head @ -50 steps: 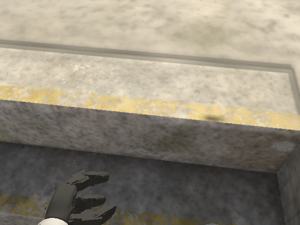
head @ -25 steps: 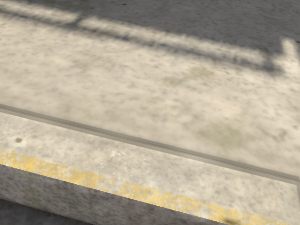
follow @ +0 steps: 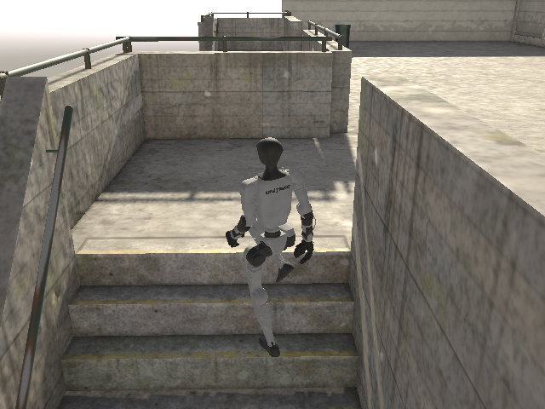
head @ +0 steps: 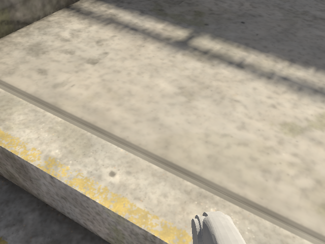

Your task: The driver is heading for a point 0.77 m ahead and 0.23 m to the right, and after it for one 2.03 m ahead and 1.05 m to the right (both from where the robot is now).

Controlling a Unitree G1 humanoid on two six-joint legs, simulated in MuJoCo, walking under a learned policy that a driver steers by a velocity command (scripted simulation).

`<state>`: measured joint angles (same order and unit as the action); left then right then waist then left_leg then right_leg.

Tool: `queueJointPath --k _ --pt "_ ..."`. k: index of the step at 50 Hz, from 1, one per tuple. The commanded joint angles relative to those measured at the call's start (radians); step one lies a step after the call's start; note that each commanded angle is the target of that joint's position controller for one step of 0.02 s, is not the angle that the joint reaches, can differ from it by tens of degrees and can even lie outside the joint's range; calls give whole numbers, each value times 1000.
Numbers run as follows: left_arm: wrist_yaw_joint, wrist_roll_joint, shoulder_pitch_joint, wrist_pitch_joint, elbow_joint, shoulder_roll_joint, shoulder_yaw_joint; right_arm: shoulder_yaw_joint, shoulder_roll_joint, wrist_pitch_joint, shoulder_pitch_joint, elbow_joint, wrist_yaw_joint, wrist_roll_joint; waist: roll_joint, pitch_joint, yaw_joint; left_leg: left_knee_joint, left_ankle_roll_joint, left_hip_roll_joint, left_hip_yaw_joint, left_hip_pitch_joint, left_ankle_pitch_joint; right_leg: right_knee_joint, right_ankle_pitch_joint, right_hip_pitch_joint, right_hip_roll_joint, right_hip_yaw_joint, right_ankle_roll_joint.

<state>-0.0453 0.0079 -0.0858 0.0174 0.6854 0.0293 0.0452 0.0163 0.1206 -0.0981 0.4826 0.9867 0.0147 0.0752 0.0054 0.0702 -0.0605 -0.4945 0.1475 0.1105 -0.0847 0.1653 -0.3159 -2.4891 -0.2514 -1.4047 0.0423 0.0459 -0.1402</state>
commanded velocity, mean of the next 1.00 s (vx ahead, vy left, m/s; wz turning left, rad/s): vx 0.50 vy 0.00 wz -0.49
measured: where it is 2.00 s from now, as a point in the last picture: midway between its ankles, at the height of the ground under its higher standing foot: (150, 201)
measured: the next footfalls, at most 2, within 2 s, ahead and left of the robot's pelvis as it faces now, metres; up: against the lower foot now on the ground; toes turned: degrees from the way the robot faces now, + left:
right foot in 0.28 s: +0.21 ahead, -0.13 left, +0.24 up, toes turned -3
left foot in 0.66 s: +0.16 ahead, +0.28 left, +0.00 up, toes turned -21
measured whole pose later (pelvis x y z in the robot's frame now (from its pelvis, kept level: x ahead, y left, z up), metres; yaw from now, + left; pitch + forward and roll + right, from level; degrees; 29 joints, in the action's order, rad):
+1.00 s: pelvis +0.18 +0.16 +0.02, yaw -31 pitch +10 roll -6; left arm 0.07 0.01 0.02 0.10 0.75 0.09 0.08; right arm -0.05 0.09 -0.08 0.75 1.19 0.06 0.10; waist -0.01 0.17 -0.13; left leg -0.05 0.02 -0.12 0.16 0.04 -0.19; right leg -2.33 -0.27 -1.60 -0.01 0.08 -0.26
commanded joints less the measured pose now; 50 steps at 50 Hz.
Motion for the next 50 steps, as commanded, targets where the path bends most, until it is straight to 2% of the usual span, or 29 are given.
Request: queueJointPath --k 1,2,3,4,5,6,7,10,11,12,13,14,15,18,27,28,31,32,33,34,36,37,38,39,40,47,48,49,50 --pt "28 14 358 -5 -109 -18 9 38 127 3 103 71 -17 -51 63 -178 -59 461 -40 -301 -199 71 89 241 -49 -72 0 156 -1" --pt "119 37 326 -1 -216 172 12 -48 139 42 103 9 103 130 163 -228 28 406 180 -309 -233 263 443 238 31 -241 -26 -120 -115" --pt "29 -7 249 14 -86 -66 20 36 121 35 175 103 -35 -39 76 -32 4 466 43 -345 -120 -153 356 134 -131 -66 -10 170 -22" --pt "117 11 128 28 -137 165 15 -64 143 35 84 46 114 111 73 -109 162 306 188 -302 -47 162 975 270 10 -103 10 -30 -91" --pt "43 -20 86 6 -12 7 0 29 133 29 102 76 -27 -83 32 72 67 371 27 -333 61 -207 1082 277 -195 168 -2 229 -43" --pt "154 -11 172 52 -169 228 -2 -58 214 61 39 85 140 86 167 46 253 242 288 -331 41 214 2299 563 -122 241 98 143 -91" --pt "66 6 50 3 16 72 3 31 183 28 -11 -2 -32 -136 -30 197 121 272 10 -310 214 -74 1908 813 -235 679 61 314 -54" --pt "44 67 86 -25 74 134 -4 -7 130 32 266 45 -130 -181 93 234 12 65 -151 -221 119 38 2162 1210 -374 1078 218 209 -49" --pt "31 82 -102 4 136 160 -19 -4 205 4 262 59 -116 -151 186 298 91 -16 -161 -226 116 133 1909 1293 -306 1241 209 154 -44" --pt "177 -117 -251 124 28 182 -2 -37 191 138 180 110 145 249 -98 429 243 -398 63 -195 -156 433 934 1526 227 1360 -56 -435 -129" --pt "177 -180 -305 131 27 198 -35 42 351 161 -112 62 167 45 -3 294 358 -769 140 -194 -234 427 859 1604 -45 1110 -51 -478 -88" --pt "56 -17 -80 98 215 277 -106 26 182 29 -300 -189 46 -51 -279 247 124 -1026 -79 -34 -19 341 299 1553 -281 945 54 -403 -261" --pt "131 -143 -419 111 151 174 -33 -9 183 62 -352 -81 87 -59 37 60 344 -1355 177 -48 -361 716 346 1649 -257 802 -113 -554 -241" --pt "21 -40 30 9 177 194 -79 -50 7 24 -248 -289 44 34 -28 19 -76 -1224 -40 -34 -64 547 56 1798 -663 590 -8 -592 -147" --pt "11 5 -42 -96 9 281 -57 -57 207 77 -167 -278 52 50 -69 221 8 -584 -120 -186 -150 462 -36 1444 -335 557 -36 -472 -25" --pt "-53 -74 226 -49 39 250 -106 -53 34 35 72 -219 25 -87 142 31 -259 -289 -80 -136 18 294 31 1256 -670 462 63 -318 -62" --pt "19 42 -59 -49 -52 249 -40 -54 107 37 -76 -76 156 83 -51 -80 61 450 -101 -176 231 105 861 1123 -258 641 136 -124 -15" --pt "-43 -129 -69 -31 2 168 -83 -22 10 8 59 -107 38 -182 122 102 -128 729 -100 -243 305 25 943 873 -216 911 148 -80 -56" --pt "-25 -103 -125 -35 -21 85 -91 -60 -7 -6 71 -44 -12 -181 151 141 -20 491 -106 -301 172 -179 1091 344 -370 602 164 -75 -27" --pt "89 67 -210 4 -248 40 -32 -1 300 16 261 100 179 78 242 62 268 -20 211 -575 -96 -341 2211 216 -355 58 243 -158 14" --pt "147 45 -1 50 -171 246 -47 -2 316 79 128 -13 269 154 241 249 33 -116 319 -541 -64 -483 1593 -260 -379 -447 261 -184 36" --pt "55 -84 222 -33 -231 49 -26 71 225 0 95 -40 53 -80 86 163 2 47 60 -440 6 -767 744 82 -416 -395 20 -44 56" --pt "41 -90 380 -44 -353 -12 25 69 233 -45 86 -22 -28 -95 216 84 0 304 55 -541 -182 -526 130 283 -298 -302 -107 -47 84" --pt "97 5 281 17 -189 50 27 -39 81 64 123 35 49 115 37 12 -21 377 155 -508 -282 -270 -4 322 -7 -437 -50 -181 -62" --pt "117 6 166 40 -141 79 24 -20 122 109 45 8 74 147 119 -127 9 437 253 -613 -356 -181 -2 245 52 -505 -73 -226 -61" --pt "145 13 334 66 -57 134 26 -76 86 41 305 185 90 98 208 -35 -7 478 143 -474 6 -225 163 109 36 -539 -67 -18 -168" --pt "72 -23 394 26 -97 -9 21 -12 112 -24 285 159 -19 -88 131 -76 -30 561 35 -467 72 -213 43 32 -118 -279 -64 100 -55" --pt "140 28 383 88 -102 117 45 -85 61 20 302 244 93 108 197 -29 48 497 106 -428 143 -88 344 171 41 -382 -70 37 -235" --pt "68 -12 397 42 -91 -12 22 -12 101 -26 295 183 -23 -90 117 -101 -20 574 29 -450 139 -202 169 104 -120 -199 -95 135 -79"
